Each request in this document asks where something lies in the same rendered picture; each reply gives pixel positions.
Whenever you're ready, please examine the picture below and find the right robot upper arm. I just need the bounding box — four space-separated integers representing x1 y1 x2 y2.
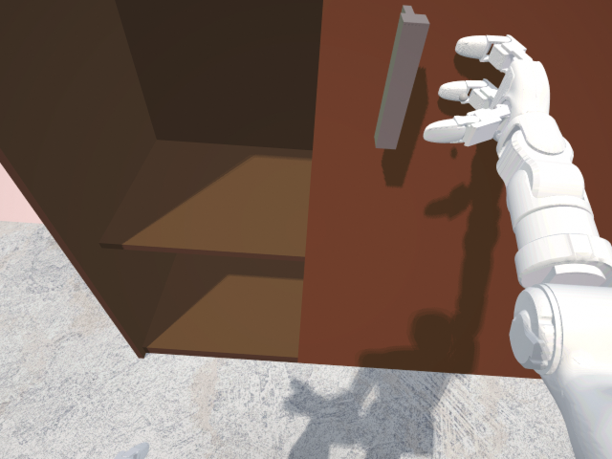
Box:
510 283 612 459

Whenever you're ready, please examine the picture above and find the right robot forearm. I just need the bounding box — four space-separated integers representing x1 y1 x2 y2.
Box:
496 112 612 289

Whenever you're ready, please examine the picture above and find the handle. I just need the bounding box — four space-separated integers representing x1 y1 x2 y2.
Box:
374 5 430 149

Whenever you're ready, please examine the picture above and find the wardrobe door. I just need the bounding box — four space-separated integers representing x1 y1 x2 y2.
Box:
297 0 612 379

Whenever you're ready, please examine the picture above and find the robot right hand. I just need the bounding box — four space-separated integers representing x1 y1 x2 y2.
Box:
424 34 550 146

